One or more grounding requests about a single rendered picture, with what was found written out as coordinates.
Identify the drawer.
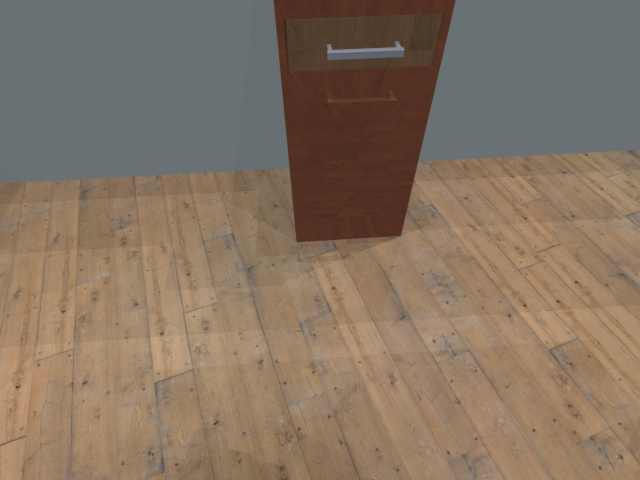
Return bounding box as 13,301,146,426
286,13,442,72

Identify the handle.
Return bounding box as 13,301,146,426
327,97,397,109
327,41,405,60

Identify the cabinet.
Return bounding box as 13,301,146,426
274,0,456,242

